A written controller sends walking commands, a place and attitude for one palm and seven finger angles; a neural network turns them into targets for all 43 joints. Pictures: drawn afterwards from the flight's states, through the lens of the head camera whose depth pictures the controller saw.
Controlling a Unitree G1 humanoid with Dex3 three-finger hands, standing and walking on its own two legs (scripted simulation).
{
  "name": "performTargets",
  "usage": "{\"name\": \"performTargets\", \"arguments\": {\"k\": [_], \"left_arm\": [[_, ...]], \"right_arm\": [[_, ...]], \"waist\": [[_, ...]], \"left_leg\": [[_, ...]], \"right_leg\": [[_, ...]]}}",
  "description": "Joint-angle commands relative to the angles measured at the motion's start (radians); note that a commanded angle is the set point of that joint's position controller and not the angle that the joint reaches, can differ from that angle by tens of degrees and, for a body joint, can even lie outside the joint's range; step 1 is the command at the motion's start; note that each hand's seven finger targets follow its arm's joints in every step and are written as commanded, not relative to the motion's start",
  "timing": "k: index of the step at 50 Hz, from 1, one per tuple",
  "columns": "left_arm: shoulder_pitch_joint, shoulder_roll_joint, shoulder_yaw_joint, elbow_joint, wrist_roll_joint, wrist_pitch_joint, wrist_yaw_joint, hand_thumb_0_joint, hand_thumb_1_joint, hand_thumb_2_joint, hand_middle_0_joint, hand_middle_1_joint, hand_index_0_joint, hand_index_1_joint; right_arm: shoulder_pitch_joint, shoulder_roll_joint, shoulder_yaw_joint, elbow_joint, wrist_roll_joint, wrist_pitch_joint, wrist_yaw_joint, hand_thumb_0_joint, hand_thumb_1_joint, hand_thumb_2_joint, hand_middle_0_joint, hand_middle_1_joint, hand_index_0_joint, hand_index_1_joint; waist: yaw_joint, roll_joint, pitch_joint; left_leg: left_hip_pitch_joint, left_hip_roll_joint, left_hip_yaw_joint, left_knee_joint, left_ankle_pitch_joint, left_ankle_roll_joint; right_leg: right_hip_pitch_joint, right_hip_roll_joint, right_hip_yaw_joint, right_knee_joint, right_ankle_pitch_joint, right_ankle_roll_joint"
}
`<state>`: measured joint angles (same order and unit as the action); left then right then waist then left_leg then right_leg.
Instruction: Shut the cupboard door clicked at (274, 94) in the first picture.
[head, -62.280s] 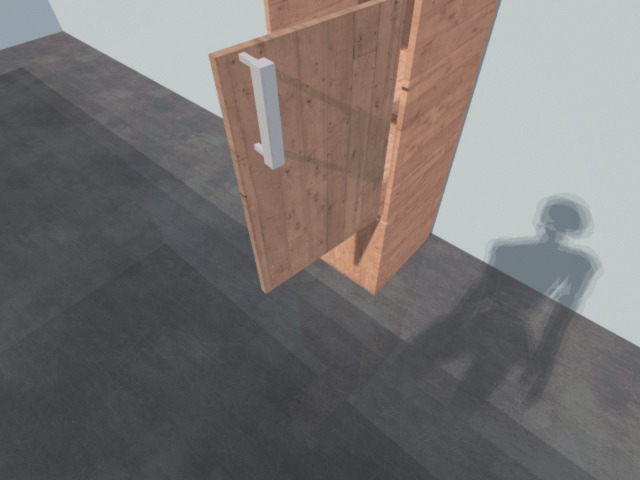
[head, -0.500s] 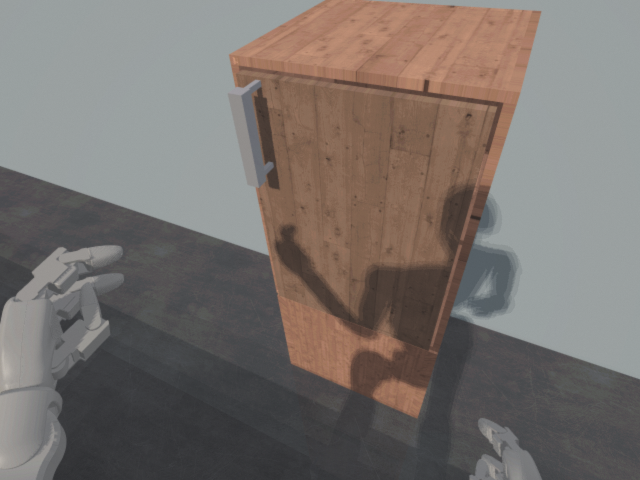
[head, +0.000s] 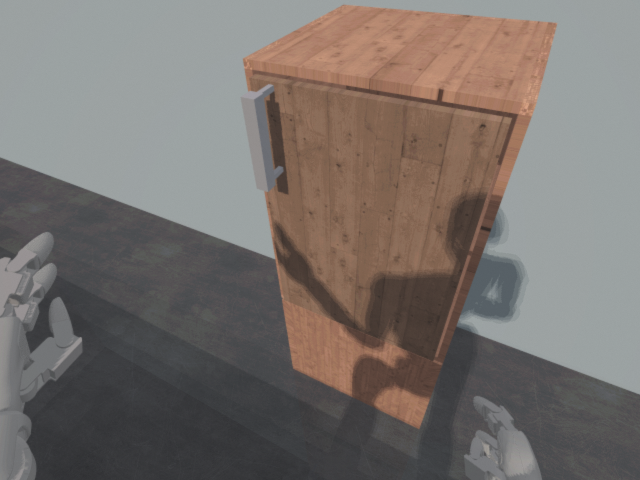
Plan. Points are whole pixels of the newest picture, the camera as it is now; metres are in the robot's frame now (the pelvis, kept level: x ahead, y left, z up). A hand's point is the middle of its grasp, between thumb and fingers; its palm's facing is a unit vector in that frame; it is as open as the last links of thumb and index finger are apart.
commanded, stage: step back with the hand held close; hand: left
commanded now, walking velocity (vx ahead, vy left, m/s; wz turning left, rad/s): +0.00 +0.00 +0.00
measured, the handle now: (266, 139) +0.60 +0.17 +0.15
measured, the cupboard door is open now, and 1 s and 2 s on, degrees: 0 0 0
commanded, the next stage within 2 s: stop stepping back and stand still in 1.28 s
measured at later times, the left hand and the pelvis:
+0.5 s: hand (57, 354) +0.18 +0.27 +0.16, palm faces +0.36 -0.79 -0.50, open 7.4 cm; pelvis -0.03 +0.02 -0.01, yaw -2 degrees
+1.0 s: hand out of the picture +0.06 +0.30 +0.17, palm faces +0.51 -0.76 -0.40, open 7.4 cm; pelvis -0.12 +0.03 -0.02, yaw +2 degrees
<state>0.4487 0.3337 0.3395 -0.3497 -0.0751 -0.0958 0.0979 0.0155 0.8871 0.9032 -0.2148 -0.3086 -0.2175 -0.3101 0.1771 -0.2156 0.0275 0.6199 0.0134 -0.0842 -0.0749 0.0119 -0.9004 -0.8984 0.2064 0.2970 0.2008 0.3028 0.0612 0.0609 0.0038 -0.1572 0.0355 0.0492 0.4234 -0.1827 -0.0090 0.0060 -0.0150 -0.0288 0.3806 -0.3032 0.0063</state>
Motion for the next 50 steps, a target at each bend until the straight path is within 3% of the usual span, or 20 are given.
{"name": "performTargets", "arguments": {"k": [1, 5, 6, 8, 9, 14, 18, 21, 23, 30, 31, 32, 35, 36, 38, 41, 42, 45, 47, 50], "left_arm": [[-0.074, 0.195, 0.124, -0.215, 0.001, -0.052, 0.019, 0.0, 0.9, 0.9, -0.2, -0.3, -0.2, -0.3], [-0.085, 0.191, 0.118, -0.224, 0.003, -0.057, 0.022, 0.0, 0.9, 0.9, -0.2, -0.3, -0.2, -0.3], [-0.246, 0.356, 0.263, -0.278, 0.009, -0.095, 0.036, 0.0, 0.9, 0.9, -0.2, -0.3, -0.2, -0.3], [-0.039, 0.238, 0.154, -0.174, 0.009, -0.096, 0.013, 0.0, 0.9, 0.9, -0.2, -0.3, -0.2, -0.3], [-0.016, 0.22, 0.131, -0.188, 0.009, -0.094, 0.009, 0.0, 0.9, 0.9, -0.2, -0.3, -0.2, -0.3], [0.019, 0.267, 0.169, -0.265, 0.004, -0.088, 0.024, 0.0, 0.9, 0.9, -0.2, -0.3, -0.2, -0.3], [0.052, 0.298, 0.205, -0.267, -0.005, -0.084, 0.036, 0.0, 0.9, 0.9, -0.2, -0.3, -0.2, -0.3], [0.063, 0.331, 0.237, -0.276, -0.008, -0.089, 0.046, 0.0, 0.9, 0.9, -0.2, -0.3, -0.2, -0.3], [0.079, 0.3, 0.211, -0.277, -0.011, -0.096, 0.048, 0.0, 0.9, 0.9, -0.2, -0.3, -0.2, -0.3], [0.067, 0.276, 0.204, -0.282, 0.003, -0.135, 0.066, 0.0, 0.9, 0.9, -0.2, -0.3, -0.2, -0.3], [0.064, 0.307, 0.231, -0.284, 0.009, -0.14, 0.07, 0.0, 0.9, 0.9, -0.2, -0.3, -0.2, -0.3], [0.061, 0.262, 0.197, -0.284, 0.012, -0.148, 0.069, 0.0, 0.9, 0.9, -0.2, -0.3, -0.2, -0.3], [0.034, 0.258, 0.203, -0.303, 0.027, -0.168, 0.073, 0.0, 0.9, 0.9, -0.2, -0.3, -0.2, -0.3], [0.031, 0.298, 0.239, -0.312, 0.03, -0.175, 0.075, 0.0, 0.9, 0.9, -0.2, -0.3, -0.2, -0.3], [0.027, 0.268, 0.21, -0.343, 0.029, -0.185, 0.072, 0.0, 0.9, 0.9, -0.2, -0.3, -0.2, -0.3], [0.044, 0.311, 0.253, -0.355, 0.029, -0.195, 0.074, 0.0, 0.9, 0.9, -0.2, -0.3, -0.2, -0.3], [0.042, 0.267, 0.213, -0.341, 0.023, -0.194, 0.075, 0.0, 0.9, 0.9, -0.2, -0.3, -0.2, -0.3], [-0.017, 0.266, 0.183, -0.323, 0.025, -0.196, 0.089, 0.0, 0.9, 0.9, -0.2, -0.3, -0.2, -0.3], [-0.076, 0.265, 0.166, -0.328, 0.03, -0.198, 0.095, 0.0, 0.9, 0.9, -0.2, -0.3, -0.2, -0.3], [-0.077, 0.276, 0.187, -0.314, 0.026, -0.204, 0.093, 0.0, 0.9, 0.9, -0.2, -0.3, -0.2, -0.3]], "right_arm": [[-0.126, -0.109, -0.048, -0.156, -0.003, -0.043, -0.011, 0.0, -0.9, -0.9, 0.2, 0.3, 0.2, 0.3], [-0.125, -0.108, -0.048, -0.157, -0.004, -0.045, -0.012, 0.0, -0.9, -0.9, 0.2, 0.3, 0.2, 0.3], [-0.113, -0.114, -0.035, -0.19, 0.011, -0.023, -0.008, 0.0, -0.9, -0.9, 0.2, 0.3, 0.2, 0.3], [-0.115, -0.114, -0.05, -0.157, 0.002, 0.002, -0.01, 0.0, -0.9, -0.9, 0.2, 0.3, 0.2, 0.3], [-0.11, -0.121, -0.057, -0.169, 0.003, 0.015, -0.009, 0.0, -0.9, -0.9, 0.2, 0.3, 0.2, 0.3], [-0.095, -0.13, -0.07, -0.204, 0.013, 0.053, -0.02, 0.0, -0.9, -0.9, 0.2, 0.3, 0.2, 0.3], [-0.091, -0.125, -0.07, -0.225, 0.019, 0.078, -0.03, 0.0, -0.9, -0.9, 0.2, 0.3, 0.2, 0.3], [-0.087, -0.137, -0.077, -0.229, 0.018, 0.081, -0.035, 0.0, -0.9, -0.9, 0.2, 0.3, 0.2, 0.3], [-0.082, -0.13, -0.071, -0.235, 0.02, 0.078, -0.034, 0.0, -0.9, -0.9, 0.2, 0.3, 0.2, 0.3], [-0.062, -0.144, -0.07, -0.223, 0.016, 0.04, -0.033, 0.0, -0.9, -0.9, 0.2, 0.3, 0.2, 0.3], [-0.066, -0.156, -0.075, -0.222, 0.012, 0.033, -0.037, 0.0, -0.9, -0.9, 0.2, 0.3, 0.2, 0.3], [-0.053, -0.144, -0.068, -0.217, 0.012, 0.027, -0.036, 0.0, -0.9, -0.9, 0.2, 0.3, 0.2, 0.3], [-0.047, -0.156, -0.073, -0.214, 0.009, 0.001, -0.034, 0.0, -0.9, -0.9, 0.2, 0.3, 0.2, 0.3], [-0.053, -0.163, -0.079, -0.213, 0.008, -0.007, -0.037, 0.0, -0.9, -0.9, 0.2, 0.3, 0.2, 0.3], [-0.041, -0.146, -0.074, -0.209, 0.008, -0.022, -0.031, 0.0, -0.9, -0.9, 0.2, 0.3, 0.2, 0.3], [-0.029, -0.147, -0.083, -0.194, -0.001, -0.038, -0.027, 0.0, -0.9, -0.9, 0.2, 0.3, 0.2, 0.3], [-0.015, -0.123, -0.074, -0.184, -0.002, -0.038, -0.024, 0.0, -0.9, -0.9, 0.2, 0.3, 0.2, 0.3], [0.002, -0.117, -0.075, -0.141, -0.009, -0.042, -0.019, 0.0, -0.9, -0.9, 0.2, 0.3, 0.2, 0.3], [0.004, -0.116, -0.07, -0.126, -0.012, -0.045, -0.024, 0.0, -0.9, -0.9, 0.2, 0.3, 0.2, 0.3], [-0.024, -0.142, -0.072, -0.152, -0.004, -0.058, -0.035, 0.0, -0.9, -0.9, 0.2, 0.3, 0.2, 0.3]], "waist": [[0.001, 0.027, -0.034], [-0.001, 0.015, -0.049], [-0.03, 0.05, 0.036], [-0.035, -0.084, -0.05], [-0.039, -0.065, -0.082], [-0.043, -0.015, -0.188], [-0.044, -0.039, -0.18], [-0.044, -0.017, -0.174], [-0.048, -0.005, -0.151], [-0.059, 0.046, -0.065], [-0.057, 0.06, -0.052], [-0.063, 0.072, -0.049], [-0.058, 0.136, -0.044], [-0.052, 0.138, -0.059], [-0.054, 0.128, -0.076], [-0.054, 0.05, -0.084], [-0.063, 0.001, -0.067], [-0.078, -0.12, -0.047], [-0.091, -0.106, -0.042], [-0.08, 0.068, -0.019]], "left_leg": [[0.146, -0.018, -0.003, -0.042, 0.149, 0.027], [0.151, -0.019, -0.004, -0.045, 0.132, 0.028], [0.083, -0.001, -0.019, -0.001, 0.089, 0.038], [0.073, 0.008, -0.017, 0.068, 0.176, 0.048], [0.075, 0.012, -0.01, 0.081, 0.217, 0.047], [0.093, 0.044, -0.012, 0.095, 0.401, 0.043], [0.058, 0.055, -0.019, 0.084, 0.396, 0.04], [0.023, 0.053, -0.026, 0.067, 0.32, 0.036], [-0.018, 0.064, -0.041, 0.039, 0.25, 0.037], [-0.228, 0.08, -0.104, -0.076, -0.224, 0.055], [-0.257, 0.084, -0.115, -0.092, -0.286, 0.06], [-0.299, 0.09, -0.13, -0.109, -0.322, 0.063], [-0.407, 0.115, -0.167, -0.169, -0.46, 0.079], [-0.428, 0.118, -0.174, -0.175, -0.472, 0.084], [-0.393, 0.102, -0.164, -0.145, -0.432, 0.075], [-0.339, 0.065, -0.128, -0.057, -0.424, 0.059], [-0.301, 0.041, -0.112, -0.005, -0.373, 0.042], [-0.088, -0.01, -0.058, 0.218, -0.218, 0.007], [-0.056, 0.001, -0.08, 0.203, -0.178, 0.01], [-0.241, 0.099, -0.211, -0.081, -0.425, 0.046]], "right_leg": [[-0.182, 0.019, -0.01, -0.088, 0.228, -0.006], [-0.185, 0.019, -0.014, -0.084, 0.206, -0.004], [-0.26, -0.03, 0.041, -0.124, 0.288, -0.008], [-0.257, -0.071, 0.043, -0.081, 0.407, -0.006], [-0.253, -0.078, 0.043, -0.057, 0.442, -0.003], [-0.233, -0.066, 0.027, 0.042, 0.507, 0.007], [-0.245, -0.056, 0.031, 0.063, 0.47, 0.008], [-0.256, -0.052, 0.041, 0.059, 0.396, 0.007], [-0.264, -0.041, 0.04, 0.063, 0.298, 0.008], [-0.25, -0.007, 0.051, 0.042, -0.018, 0.001], [-0.243, 0.003, 0.055, 0.037, -0.055, 0.003], [-0.219, 0.004, 0.043, 0.06, -0.069, 0.0], [-0.144, 0.044, 0.027, 0.141, -0.084, 0.003], [-0.113, 0.055, 0.031, 0.155, -0.066, 0.005], [-0.141, 0.047, 0.045, 0.151, -0.052, -0.007], [-0.238, 0.019, 0.119, 0.064, -0.164, -0.029], [-0.315, -0.019, 0.148, 0.017, -0.209, -0.049], [-0.578, -0.125, 0.251, -0.11, -0.257, -0.091], [-0.61, -0.12, 0.202, -0.067, -0.182, -0.076], [-0.475, 0.024, 0.09, 0.097, -0.267, -0.01]]}}
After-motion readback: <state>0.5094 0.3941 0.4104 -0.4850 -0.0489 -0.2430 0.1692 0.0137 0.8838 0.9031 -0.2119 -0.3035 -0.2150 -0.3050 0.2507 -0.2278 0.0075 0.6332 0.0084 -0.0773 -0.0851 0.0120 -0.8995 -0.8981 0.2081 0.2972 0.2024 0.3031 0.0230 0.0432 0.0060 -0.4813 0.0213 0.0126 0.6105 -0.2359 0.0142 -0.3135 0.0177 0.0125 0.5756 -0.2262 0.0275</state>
